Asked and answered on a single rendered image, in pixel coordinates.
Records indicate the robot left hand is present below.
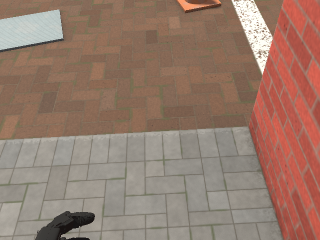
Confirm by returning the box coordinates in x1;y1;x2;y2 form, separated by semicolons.
35;211;95;240

